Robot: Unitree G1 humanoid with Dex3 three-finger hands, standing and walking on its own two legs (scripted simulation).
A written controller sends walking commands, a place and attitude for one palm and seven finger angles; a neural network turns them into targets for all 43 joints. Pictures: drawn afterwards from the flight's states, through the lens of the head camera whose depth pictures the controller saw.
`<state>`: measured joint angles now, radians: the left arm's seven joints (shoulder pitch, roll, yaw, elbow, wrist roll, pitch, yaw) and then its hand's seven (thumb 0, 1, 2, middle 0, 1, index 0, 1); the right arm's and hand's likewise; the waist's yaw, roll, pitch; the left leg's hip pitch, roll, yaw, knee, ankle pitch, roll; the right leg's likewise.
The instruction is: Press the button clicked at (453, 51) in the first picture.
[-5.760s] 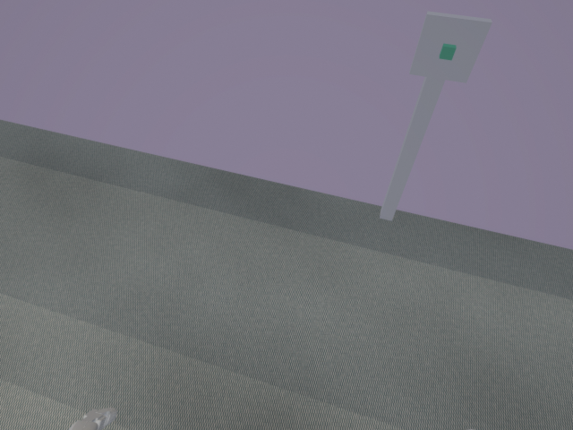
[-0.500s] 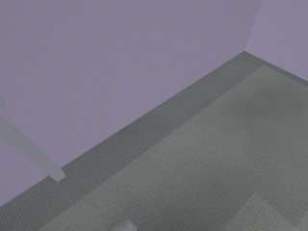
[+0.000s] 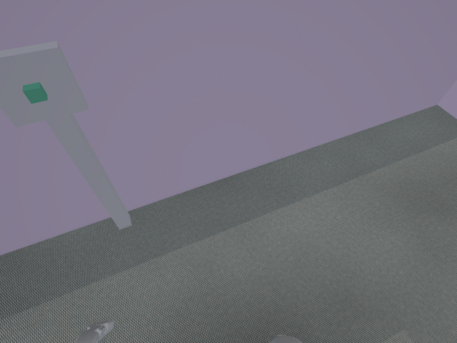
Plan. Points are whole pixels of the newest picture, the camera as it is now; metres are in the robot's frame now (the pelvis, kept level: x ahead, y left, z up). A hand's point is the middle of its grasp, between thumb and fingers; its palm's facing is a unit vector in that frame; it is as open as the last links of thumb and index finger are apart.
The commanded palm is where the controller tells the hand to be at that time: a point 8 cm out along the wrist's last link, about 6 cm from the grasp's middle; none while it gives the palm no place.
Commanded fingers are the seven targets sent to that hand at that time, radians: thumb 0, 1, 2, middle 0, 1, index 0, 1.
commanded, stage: turn to face it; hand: left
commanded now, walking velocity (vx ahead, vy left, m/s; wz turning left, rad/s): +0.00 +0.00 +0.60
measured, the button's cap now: (35, 92) +0.63 +0.49 +0.04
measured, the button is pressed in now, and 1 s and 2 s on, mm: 0 0 0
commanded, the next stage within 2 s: take the last steps up to it in 0.60 s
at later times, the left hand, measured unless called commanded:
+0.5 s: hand out of the picture -0.02 +0.18 -0.16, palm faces +0.31 -0.91 -0.26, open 7.3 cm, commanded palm none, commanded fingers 0.00 0.90 0.90 -0.20 -0.30 -0.20 -0.30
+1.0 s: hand out of the picture -0.02 +0.19 -0.16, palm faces +0.37 -0.90 -0.22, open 7.3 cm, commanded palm none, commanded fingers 0.00 0.90 0.90 -0.20 -0.30 -0.20 -0.30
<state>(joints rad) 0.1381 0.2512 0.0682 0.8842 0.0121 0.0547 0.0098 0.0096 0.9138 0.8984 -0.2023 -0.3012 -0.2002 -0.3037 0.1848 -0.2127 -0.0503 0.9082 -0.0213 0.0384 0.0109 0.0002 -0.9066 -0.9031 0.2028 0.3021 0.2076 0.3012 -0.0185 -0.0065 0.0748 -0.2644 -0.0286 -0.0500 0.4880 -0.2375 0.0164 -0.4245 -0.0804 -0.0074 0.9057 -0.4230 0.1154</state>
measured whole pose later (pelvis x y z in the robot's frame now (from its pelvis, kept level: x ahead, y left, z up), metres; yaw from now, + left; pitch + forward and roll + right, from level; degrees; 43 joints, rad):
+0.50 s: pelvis -0.01 -0.03 +0.00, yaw +17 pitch -1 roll +1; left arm 0.26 0.20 0.03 0.92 0.03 0.01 0.02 0.01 0.91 0.90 -0.21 -0.30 -0.21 -0.30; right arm 0.15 -0.26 -0.07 0.95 -0.01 0.08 0.02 0.00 -0.91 -0.90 0.20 0.30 0.20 0.30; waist 0.02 0.00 0.10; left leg -0.37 0.05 0.06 0.81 -0.41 -0.07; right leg -0.19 -0.15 -0.24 0.55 -0.33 0.01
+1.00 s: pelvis +0.01 -0.01 +0.00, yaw +22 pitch -1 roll +1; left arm 0.25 0.20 0.03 1.01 0.03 0.03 -0.02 0.01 0.91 0.90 -0.20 -0.30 -0.20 -0.30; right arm 0.29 -0.19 -0.04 1.01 -0.03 0.00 -0.01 -0.01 -0.92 -0.90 0.20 0.30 0.21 0.30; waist -0.02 0.01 0.00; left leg -0.16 -0.01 0.05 0.41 -0.24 0.02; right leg -0.30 -0.07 -0.07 0.71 -0.41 0.05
